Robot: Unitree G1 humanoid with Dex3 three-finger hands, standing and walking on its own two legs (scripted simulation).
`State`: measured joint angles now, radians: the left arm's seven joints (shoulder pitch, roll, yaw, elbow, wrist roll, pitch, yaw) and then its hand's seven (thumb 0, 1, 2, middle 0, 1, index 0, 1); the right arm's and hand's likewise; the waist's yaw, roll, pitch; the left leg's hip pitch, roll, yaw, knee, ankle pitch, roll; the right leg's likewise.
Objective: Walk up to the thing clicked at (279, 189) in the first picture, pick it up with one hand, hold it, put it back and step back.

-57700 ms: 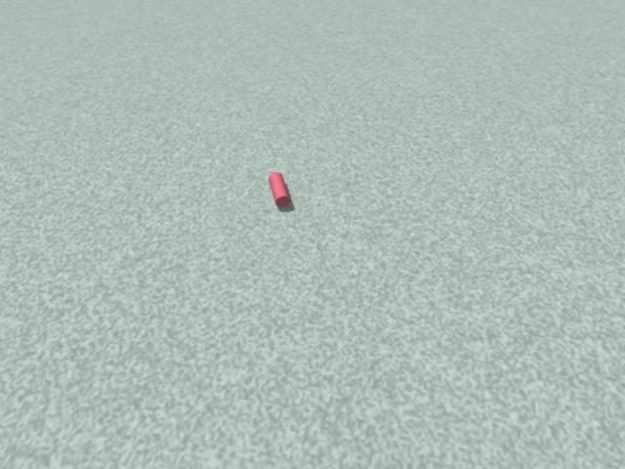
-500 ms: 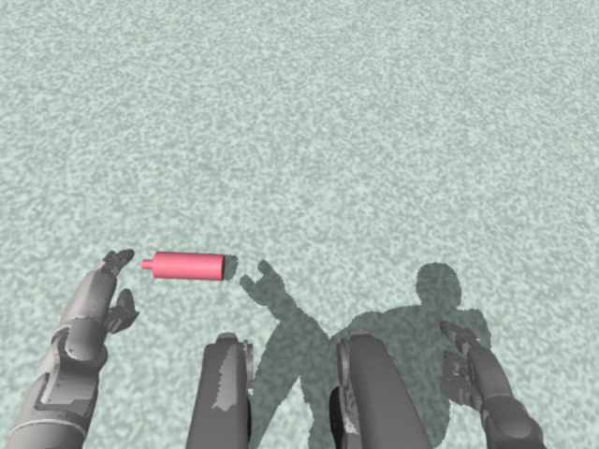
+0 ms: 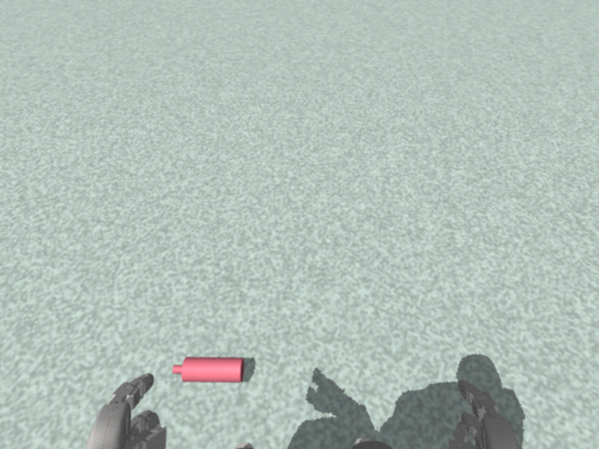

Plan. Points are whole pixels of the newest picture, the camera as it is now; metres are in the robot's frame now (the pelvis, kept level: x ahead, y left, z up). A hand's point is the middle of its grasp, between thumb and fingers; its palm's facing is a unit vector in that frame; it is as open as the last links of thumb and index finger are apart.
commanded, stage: home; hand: left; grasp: from above
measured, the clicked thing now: (208, 369) +0.48 +0.26 -0.66
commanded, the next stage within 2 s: none
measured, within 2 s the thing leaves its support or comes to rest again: neither
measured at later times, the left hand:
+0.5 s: hand out of the picture +0.17 +0.18 -0.03, palm faces +0.06 -0.98 -0.20, open 7.4 cm
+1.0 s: hand (158, 446) +0.17 +0.18 -0.03, palm faces +0.05 -0.98 -0.20, open 7.4 cm
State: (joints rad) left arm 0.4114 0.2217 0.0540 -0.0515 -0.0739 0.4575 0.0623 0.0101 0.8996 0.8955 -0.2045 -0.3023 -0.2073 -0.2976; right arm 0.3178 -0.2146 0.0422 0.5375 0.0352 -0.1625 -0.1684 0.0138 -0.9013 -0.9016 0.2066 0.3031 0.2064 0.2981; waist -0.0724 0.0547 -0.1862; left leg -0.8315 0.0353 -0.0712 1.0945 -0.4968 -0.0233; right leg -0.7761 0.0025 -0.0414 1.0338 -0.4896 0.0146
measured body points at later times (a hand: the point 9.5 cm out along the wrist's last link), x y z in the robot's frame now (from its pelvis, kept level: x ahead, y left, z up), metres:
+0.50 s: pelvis +0.01 +0.00 +0.02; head +0.03 +0.00 +0.47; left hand +0.16 +0.23 -0.01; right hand +0.18 -0.24 -0.04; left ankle +0.02 +0.13 -0.66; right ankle +0.01 -0.13 -0.66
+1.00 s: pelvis +0.01 +0.00 +0.02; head +0.02 +0.00 +0.47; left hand +0.17 +0.23 -0.01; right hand +0.17 -0.25 -0.05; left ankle +0.02 +0.13 -0.66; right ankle +0.01 -0.13 -0.66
